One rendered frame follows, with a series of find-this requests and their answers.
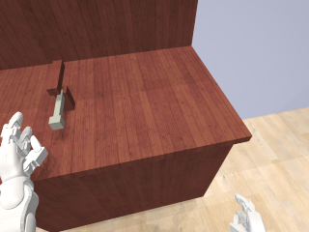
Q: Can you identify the tap lever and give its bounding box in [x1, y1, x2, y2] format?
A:
[48, 89, 65, 131]

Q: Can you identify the left robot hand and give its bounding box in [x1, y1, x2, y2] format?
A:
[0, 111, 48, 183]

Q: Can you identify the counter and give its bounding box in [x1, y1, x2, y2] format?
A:
[0, 0, 253, 232]

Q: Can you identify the robot left forearm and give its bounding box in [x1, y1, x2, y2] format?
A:
[0, 176, 39, 232]

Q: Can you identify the right robot hand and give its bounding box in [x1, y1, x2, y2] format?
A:
[230, 193, 267, 232]

